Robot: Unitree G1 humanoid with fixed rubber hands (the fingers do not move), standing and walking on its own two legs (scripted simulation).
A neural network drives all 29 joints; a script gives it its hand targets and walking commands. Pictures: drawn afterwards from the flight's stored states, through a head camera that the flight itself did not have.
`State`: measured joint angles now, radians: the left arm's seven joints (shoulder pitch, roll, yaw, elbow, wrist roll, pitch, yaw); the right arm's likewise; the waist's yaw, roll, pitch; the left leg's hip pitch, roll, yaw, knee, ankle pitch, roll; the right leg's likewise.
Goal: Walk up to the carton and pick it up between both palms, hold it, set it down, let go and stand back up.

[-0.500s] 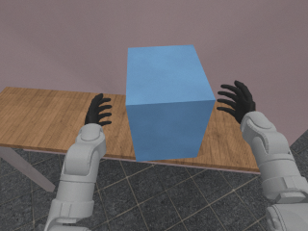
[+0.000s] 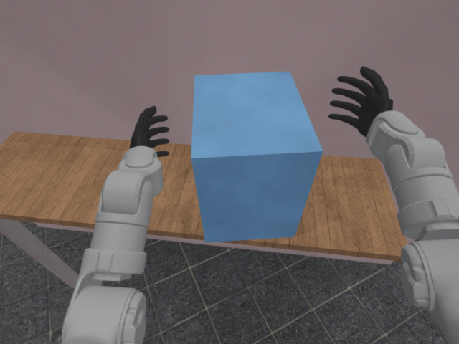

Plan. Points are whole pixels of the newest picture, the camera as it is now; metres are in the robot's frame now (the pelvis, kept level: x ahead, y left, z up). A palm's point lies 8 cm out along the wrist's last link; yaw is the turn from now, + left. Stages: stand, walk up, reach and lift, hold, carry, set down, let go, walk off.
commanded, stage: reach and lift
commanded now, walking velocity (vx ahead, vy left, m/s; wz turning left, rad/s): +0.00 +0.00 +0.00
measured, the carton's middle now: (246, 159) +0.50 +0.05 +0.03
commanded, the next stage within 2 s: none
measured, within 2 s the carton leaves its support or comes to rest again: neither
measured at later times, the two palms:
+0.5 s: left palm (150, 121) +0.42 +0.20 +0.19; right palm (362, 97) +0.49 -0.14 +0.21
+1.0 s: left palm (154, 144) +0.44 +0.22 +0.12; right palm (355, 142) +0.49 -0.17 +0.11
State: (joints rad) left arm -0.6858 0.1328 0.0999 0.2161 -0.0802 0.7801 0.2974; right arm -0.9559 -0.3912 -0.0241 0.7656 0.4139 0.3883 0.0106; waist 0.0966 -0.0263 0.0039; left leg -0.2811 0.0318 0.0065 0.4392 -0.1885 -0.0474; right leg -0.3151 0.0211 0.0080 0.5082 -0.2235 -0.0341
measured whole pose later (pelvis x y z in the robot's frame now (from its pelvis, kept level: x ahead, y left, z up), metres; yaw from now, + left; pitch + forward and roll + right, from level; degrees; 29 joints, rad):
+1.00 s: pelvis +0.01 +0.00 +0.00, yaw +0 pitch +13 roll +1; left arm -0.92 0.16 0.11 0.82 -0.09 0.28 0.27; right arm -0.98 -0.40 0.03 1.08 0.45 0.13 0.02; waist 0.14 -0.03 -0.08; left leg -0.48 0.04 0.01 0.44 -0.18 -0.05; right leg -0.52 0.03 0.01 0.50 -0.21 -0.04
